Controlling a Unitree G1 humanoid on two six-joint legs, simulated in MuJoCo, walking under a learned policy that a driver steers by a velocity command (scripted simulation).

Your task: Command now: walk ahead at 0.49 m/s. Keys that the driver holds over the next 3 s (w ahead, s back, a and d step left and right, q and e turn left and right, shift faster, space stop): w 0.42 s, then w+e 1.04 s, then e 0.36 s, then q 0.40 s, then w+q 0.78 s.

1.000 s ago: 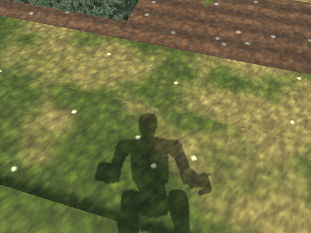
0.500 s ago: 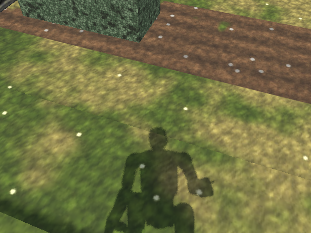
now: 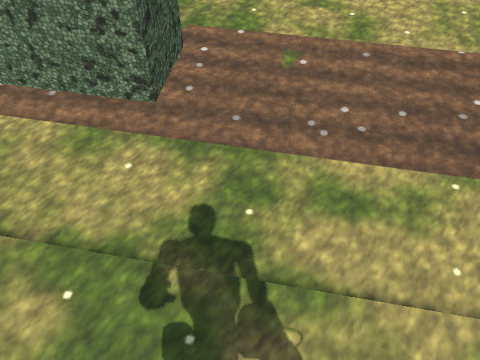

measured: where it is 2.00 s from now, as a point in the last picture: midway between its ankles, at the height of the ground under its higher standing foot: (296, 246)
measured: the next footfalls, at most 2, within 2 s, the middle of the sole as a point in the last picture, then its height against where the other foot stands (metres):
right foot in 0.18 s outside the picture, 0.15 m lower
left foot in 0.62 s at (210, 345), level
